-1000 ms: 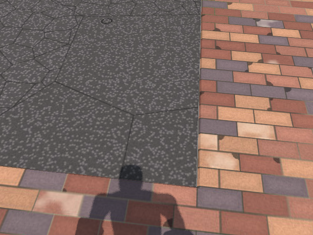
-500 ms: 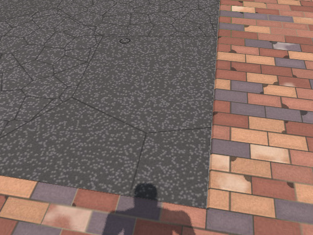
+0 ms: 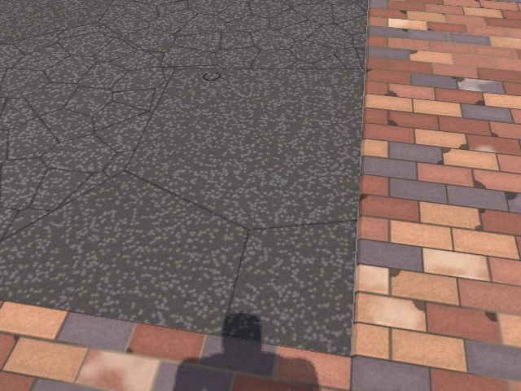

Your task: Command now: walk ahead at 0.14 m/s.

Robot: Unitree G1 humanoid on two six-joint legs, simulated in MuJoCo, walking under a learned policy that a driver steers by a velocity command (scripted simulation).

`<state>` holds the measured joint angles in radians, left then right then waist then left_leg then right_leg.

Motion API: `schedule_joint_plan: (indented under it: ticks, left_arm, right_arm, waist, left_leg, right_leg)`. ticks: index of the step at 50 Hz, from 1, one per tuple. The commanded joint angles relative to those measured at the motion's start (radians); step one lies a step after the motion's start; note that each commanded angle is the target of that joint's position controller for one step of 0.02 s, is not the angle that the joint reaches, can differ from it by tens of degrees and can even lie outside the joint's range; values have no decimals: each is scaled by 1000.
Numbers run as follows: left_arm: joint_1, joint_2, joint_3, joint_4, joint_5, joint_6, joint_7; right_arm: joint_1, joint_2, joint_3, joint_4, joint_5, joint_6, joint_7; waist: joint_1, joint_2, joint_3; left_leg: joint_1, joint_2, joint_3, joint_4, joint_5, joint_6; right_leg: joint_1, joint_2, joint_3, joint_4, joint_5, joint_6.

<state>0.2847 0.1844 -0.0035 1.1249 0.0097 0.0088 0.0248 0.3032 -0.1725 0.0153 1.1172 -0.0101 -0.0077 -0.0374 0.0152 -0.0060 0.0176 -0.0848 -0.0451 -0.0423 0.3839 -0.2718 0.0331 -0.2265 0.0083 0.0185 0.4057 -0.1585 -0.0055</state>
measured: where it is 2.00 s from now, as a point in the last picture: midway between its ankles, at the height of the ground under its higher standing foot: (303, 249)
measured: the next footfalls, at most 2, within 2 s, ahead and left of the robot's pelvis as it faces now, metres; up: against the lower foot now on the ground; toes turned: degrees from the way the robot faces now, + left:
left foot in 0.72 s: +0.47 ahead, +0.03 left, +0.00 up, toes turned +4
right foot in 1.36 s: +0.81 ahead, -0.15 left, -0.05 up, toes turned -3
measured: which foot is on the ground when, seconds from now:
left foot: down 0.00-0.24, up 0.26-0.70, down 0.72-1.00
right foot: down 0.00-0.72, up 0.74-1.00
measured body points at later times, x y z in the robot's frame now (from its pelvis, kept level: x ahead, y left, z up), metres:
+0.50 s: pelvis +0.17 -0.05 +0.00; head +0.18 -0.07 +0.45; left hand +0.08 +0.17 -0.14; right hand +0.26 -0.29 -0.15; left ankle +0.24 +0.08 -0.67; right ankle +0.08 -0.11 -0.74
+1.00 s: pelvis +0.45 -0.02 +0.00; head +0.47 -0.01 +0.45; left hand +0.55 +0.22 -0.14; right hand +0.40 -0.26 -0.14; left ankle +0.43 +0.03 -0.74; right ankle +0.54 -0.18 -0.68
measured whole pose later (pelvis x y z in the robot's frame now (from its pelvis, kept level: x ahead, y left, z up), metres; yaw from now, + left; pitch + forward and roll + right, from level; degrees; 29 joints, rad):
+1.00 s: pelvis +0.45 -0.02 +0.00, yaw +0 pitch -1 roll +1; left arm 0.16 0.21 0.05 0.96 0.03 -0.04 -0.02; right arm 0.40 -0.19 -0.04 1.07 -0.01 -0.10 0.00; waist -0.02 -0.03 0.05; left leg -0.07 -0.10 0.10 0.24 -0.17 0.12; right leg -0.58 -0.11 0.01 0.91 -0.14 -0.05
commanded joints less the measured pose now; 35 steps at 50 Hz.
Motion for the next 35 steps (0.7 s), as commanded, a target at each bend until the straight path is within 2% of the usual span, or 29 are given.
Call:
schedule_joint_plan:
  ticks: [1, 3, 4, 5, 6, 8, 9, 10, 11, 12, 13, 14, 15, 16, 18, 20, 22, 27, 30, 32, 33, 34, 35]
  left_arm:
    - [14, 93, 21, -32, 9, 0, -2]
    - [-38, 54, 16, -67, 26, -7, -14]
    - [-57, 50, 16, -84, 31, -16, -19]
    - [-68, 58, 20, -99, 30, -28, -23]
    - [-72, 67, 24, -112, 29, -40, -28]
    - [-70, 73, 32, -130, 17, -63, -36]
    - [-31, 65, 36, -124, 11, -71, -38]
    - [62, 54, 40, -95, 4, -77, -38]
    - [184, 67, 52, -51, 2, -81, -32]
    - [315, 140, 74, -26, 17, -90, -20]
    - [436, 249, 101, 9, 3, -80, -21]
    - [339, 177, 83, -7, 6, -69, -20]
    - [225, 140, 72, -53, 11, -74, -26]
    - [159, 127, 67, -77, 13, -81, -28]
    - [147, 90, 51, -78, 8, -98, -22]
    - [212, 82, 44, -51, 5, -108, -17]
    - [262, 81, 38, -32, 4, -111, -14]
    - [283, 73, 25, -27, 5, -114, -9]
    - [293, 92, 28, -17, 6, -117, -3]
    - [263, 109, 32, -19, 7, -120, -1]
    - [245, 123, 37, -23, 8, -120, 1]
    - [226, 136, 41, -26, 11, -115, 2]
    - [209, 142, 44, -30, 9, -108, 1]
  right_arm:
    - [93, -147, -37, -11, -1, 7, -1]
    - [140, -170, -54, -6, -2, 9, 0]
    - [145, -166, -59, -6, -3, 5, 1]
    - [145, -163, -62, -8, -8, -2, 2]
    - [145, -166, -66, -10, -14, -11, 5]
    - [134, -162, -72, -14, -13, -27, 8]
    - [113, -163, -74, -20, -7, -33, 10]
    - [77, -160, -75, -31, -1, -36, 11]
    - [58, -143, -71, -43, -3, -43, 13]
    - [31, -87, -54, -70, -6, -55, 22]
    - [45, -49, -47, -109, -8, -62, 31]
    - [4, -119, -62, -116, -35, -58, 36]
    - [-24, -98, -60, -119, -31, -63, 48]
    - [-18, -76, -55, -112, -20, -69, 57]
    - [-9, -79, -60, -106, -27, -63, 67]
    - [-21, -84, -65, -112, -26, -49, 70]
    - [-86, -75, -64, -137, -23, -39, 69]
    - [-318, -47, -46, -232, -12, -35, 72]
    - [-366, -57, -43, -262, -6, -36, 68]
    - [-316, -82, -54, -260, -6, -41, 58]
    - [-252, -103, -64, -244, -7, -47, 52]
    - [-139, -127, -78, -208, -5, -54, 47]
    - [21, -145, -93, -155, -9, -62, 38]
  waist:
    - [-26, 92, 95]
    - [-54, 158, 177]
    - [-58, 163, 200]
    - [-55, 153, 204]
    - [-50, 142, 200]
    - [-33, 130, 185]
    - [-6, 124, 170]
    - [44, 107, 150]
    - [90, 54, 111]
    - [143, -145, 59]
    - [140, -351, 8]
    - [77, -162, 89]
    - [39, -58, 139]
    - [10, -27, 139]
    - [-16, -35, 107]
    - [-17, -54, 83]
    - [-9, -61, 84]
    - [23, -80, 134]
    - [22, -93, 137]
    - [-17, -91, 103]
    - [-50, -90, 63]
    - [-97, -90, 0]
    - [-164, -74, -80]
  left_leg:
    - [-154, 130, -182, -168, -426, 94]
    - [-135, 250, -332, -256, -568, 165]
    - [-132, 300, -376, -280, -545, 193]
    - [-106, 317, -387, -284, -486, 207]
    - [-71, 321, -374, -270, -418, 213]
    - [-53, 293, -308, -224, -288, 199]
    - [-93, 268, -261, -190, -235, 182]
    - [-185, 230, -206, -132, -183, 160]
    - [-289, 181, -149, -18, -104, 135]
    - [-402, 72, -7, 292, -59, 90]
    - [-598, -39, 95, 569, -267, 60]
    - [-640, 39, 24, 728, -240, 75]
    - [-643, 83, 1, 758, -127, 83]
    - [-608, 110, -1, 741, -42, 77]
    - [-567, 130, 24, 701, 34, 54]
    - [-588, 119, 61, 690, 63, 38]
    - [-635, 114, 89, 663, 85, 22]
    - [-592, 77, 157, 375, 192, 9]
    - [-496, 50, 181, 242, 222, 43]
    - [-404, 20, 183, 205, 193, 84]
    - [-329, -4, 182, 194, 165, 103]
    - [-227, -26, 176, 171, 134, 121]
    - [-41, -19, 161, 102, 168, 140]
  right_leg:
    - [-57, 13, 6, 72, -311, -45]
    - [-204, 32, -63, 226, -283, -45]
    - [-247, -2, -65, 292, -243, -49]
    - [-289, -23, -57, 331, -249, -54]
    - [-316, -39, -51, 340, -264, -59]
    - [-265, -41, -67, 259, -250, -67]
    - [-163, -24, -90, 181, -198, -70]
    - [14, 8, -115, 85, -138, -72]
    - [214, 24, -90, 29, -130, -73]
    - [363, -166, 187, -132, -292, -100]
    - [443, -372, 605, -281, -490, -197]
    - [333, -388, 607, -278, -549, -211]
    - [244, -352, 509, -276, -493, -199]
    - [199, -307, 406, -289, -363, -184]
    - [198, -240, 256, -296, -139, -161]
    - [246, -217, 169, -271, 101, -157]
    - [269, -206, 112, -256, 269, -161]
    - [214, -171, 29, -269, 442, -161]
    - [236, -195, 14, -264, 544, -162]
    - [284, -211, -6, -186, 755, -154]
    - [310, -213, -15, -101, 878, -144]
    - [332, -209, -22, 38, 940, -134]
    - [280, -188, -41, 233, 866, -120]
